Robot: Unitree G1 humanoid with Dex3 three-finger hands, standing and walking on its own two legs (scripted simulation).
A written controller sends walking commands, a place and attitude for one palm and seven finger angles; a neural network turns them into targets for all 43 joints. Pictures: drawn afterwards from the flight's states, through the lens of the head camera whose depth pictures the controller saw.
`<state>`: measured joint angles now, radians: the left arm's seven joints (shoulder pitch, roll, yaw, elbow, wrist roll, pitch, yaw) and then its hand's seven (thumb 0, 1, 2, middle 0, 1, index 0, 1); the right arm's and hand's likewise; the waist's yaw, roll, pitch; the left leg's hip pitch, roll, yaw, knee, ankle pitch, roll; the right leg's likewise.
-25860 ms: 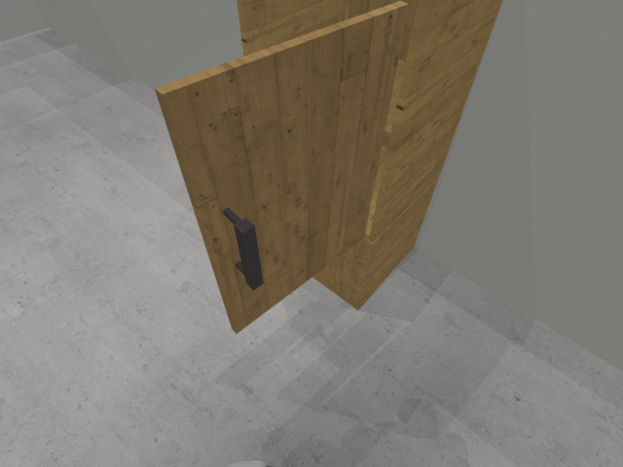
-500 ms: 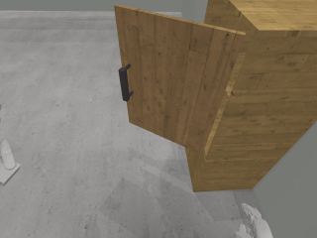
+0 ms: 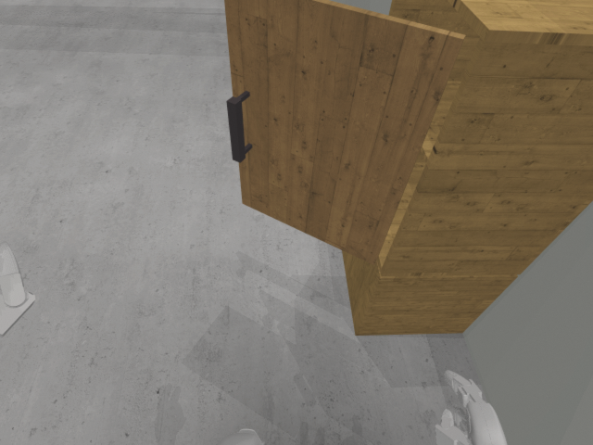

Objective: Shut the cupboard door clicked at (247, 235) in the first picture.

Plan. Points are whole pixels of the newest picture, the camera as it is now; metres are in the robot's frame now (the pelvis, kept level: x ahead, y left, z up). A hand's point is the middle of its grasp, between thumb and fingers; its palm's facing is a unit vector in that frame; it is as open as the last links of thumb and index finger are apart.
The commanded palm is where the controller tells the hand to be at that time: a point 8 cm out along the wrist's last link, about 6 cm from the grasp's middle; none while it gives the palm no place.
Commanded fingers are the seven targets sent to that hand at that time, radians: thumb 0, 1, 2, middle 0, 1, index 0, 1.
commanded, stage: step back with the hand held close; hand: left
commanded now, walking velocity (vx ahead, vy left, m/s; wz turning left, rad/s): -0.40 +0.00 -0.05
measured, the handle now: (242, 127) +0.77 +0.17 -0.02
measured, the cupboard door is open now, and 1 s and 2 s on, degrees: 58 58 58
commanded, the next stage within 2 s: stop stepping back and stand still in 0.38 s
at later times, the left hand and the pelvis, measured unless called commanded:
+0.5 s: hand out of the picture +0.11 +0.28 +0.19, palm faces +0.47 -0.82 -0.34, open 7.4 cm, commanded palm +0.05 +0.32 +0.20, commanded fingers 0.00 0.90 0.90 -0.20 -0.30 -0.20 -0.30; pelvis -0.09 +0.02 +0.00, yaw -1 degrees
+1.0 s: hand out of the picture +0.00 +0.30 +0.19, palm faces +0.36 -0.87 -0.33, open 7.4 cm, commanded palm -0.07 +0.36 +0.20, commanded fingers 0.00 0.90 0.90 -0.20 -0.30 -0.20 -0.30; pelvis -0.22 +0.06 +0.01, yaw -2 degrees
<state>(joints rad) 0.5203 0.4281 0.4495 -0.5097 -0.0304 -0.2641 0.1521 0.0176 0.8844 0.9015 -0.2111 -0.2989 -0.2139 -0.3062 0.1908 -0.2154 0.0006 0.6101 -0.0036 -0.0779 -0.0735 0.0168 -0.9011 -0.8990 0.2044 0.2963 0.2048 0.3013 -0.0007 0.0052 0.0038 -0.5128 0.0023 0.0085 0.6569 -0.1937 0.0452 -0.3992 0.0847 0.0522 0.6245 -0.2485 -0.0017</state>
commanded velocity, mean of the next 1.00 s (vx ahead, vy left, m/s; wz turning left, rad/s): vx -0.06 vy -0.05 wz -0.05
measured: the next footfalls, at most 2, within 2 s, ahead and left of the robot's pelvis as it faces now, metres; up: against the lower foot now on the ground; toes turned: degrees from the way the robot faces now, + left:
right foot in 0.42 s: -0.14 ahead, -0.13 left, +0.00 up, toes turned +3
left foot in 0.80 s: +0.02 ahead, +0.13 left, +0.00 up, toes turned -3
